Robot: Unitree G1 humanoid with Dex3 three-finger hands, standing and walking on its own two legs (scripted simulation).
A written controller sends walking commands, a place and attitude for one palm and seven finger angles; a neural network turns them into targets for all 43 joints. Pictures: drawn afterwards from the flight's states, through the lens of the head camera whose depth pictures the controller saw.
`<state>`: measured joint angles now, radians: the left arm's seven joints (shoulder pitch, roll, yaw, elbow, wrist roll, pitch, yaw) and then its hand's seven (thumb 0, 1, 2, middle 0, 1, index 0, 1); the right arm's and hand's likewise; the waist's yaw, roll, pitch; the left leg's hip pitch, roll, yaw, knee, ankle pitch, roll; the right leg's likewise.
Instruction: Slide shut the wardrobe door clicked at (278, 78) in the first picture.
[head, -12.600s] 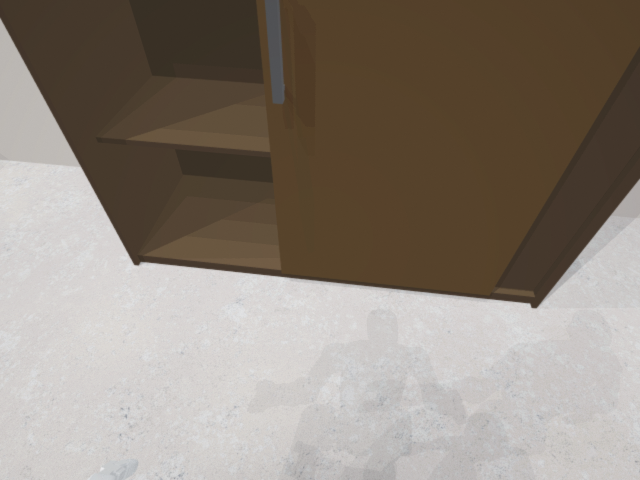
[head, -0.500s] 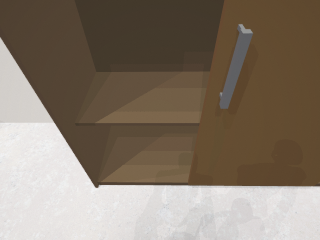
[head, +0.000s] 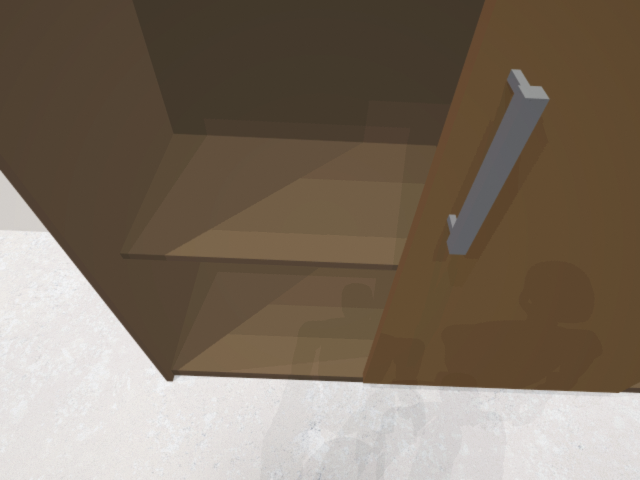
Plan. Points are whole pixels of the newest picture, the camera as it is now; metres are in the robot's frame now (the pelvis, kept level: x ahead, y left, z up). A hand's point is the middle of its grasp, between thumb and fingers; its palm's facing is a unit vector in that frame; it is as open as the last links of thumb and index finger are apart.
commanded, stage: come to a stop and stand still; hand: right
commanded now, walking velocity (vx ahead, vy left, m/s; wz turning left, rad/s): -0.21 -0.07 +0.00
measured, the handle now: (482, 174) +0.46 -0.17 +0.15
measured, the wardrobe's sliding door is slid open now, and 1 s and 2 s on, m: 0.59 0.59 0.59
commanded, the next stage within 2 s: look again from close up in 1.92 s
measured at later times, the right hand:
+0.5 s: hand out of the picture -0.02 -0.20 -0.17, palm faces +0.00 +0.99 -0.15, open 7.4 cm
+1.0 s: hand out of the picture -0.06 -0.12 -0.17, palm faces +0.03 +0.99 -0.11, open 7.4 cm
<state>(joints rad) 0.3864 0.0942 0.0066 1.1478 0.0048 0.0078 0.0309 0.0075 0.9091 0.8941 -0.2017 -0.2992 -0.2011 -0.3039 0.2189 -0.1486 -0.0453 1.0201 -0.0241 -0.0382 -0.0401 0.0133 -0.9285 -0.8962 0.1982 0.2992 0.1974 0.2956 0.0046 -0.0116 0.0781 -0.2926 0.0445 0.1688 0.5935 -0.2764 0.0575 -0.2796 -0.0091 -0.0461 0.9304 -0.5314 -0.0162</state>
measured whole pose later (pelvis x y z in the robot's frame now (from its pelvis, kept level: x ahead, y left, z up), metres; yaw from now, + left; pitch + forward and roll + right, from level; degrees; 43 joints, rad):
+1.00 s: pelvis -0.02 +0.01 +0.01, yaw +1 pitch -1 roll +0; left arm 0.35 0.08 -0.01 1.18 0.01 0.01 0.03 0.01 0.91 0.89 -0.20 -0.30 -0.20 -0.30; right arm 0.37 -0.08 0.01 1.14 -0.01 -0.02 -0.04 0.00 -0.91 -0.90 0.20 0.30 0.20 0.30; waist 0.00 0.02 0.04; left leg -0.07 -0.05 0.07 0.40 -0.31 0.06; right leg -0.27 -0.07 -0.06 0.44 -0.15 0.03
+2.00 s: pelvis +0.02 -0.01 +0.01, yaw +1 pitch -1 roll -1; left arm 0.31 0.10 -0.01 1.16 0.01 -0.01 0.04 0.01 0.92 0.89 -0.20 -0.30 -0.20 -0.30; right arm 0.37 -0.11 0.00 1.15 -0.02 -0.02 -0.05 0.00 -0.91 -0.90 0.20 0.30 0.20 0.30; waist -0.01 0.04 0.03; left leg 0.00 0.00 0.06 0.37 -0.35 0.02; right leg -0.21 -0.02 -0.08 0.44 -0.20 0.00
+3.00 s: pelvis -0.01 -0.04 +0.01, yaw +2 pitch +0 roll +0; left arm 0.31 0.16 -0.01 1.00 -0.02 -0.06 0.03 0.01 0.93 0.89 -0.20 -0.30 -0.20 -0.30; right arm 0.47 -0.15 0.03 0.74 0.04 0.07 -0.07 0.01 -0.91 -0.89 0.20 0.30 0.20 0.30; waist 0.00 0.03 0.04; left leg -0.13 0.03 0.03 0.48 -0.35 -0.01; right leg -0.31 0.00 -0.11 0.51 -0.21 -0.05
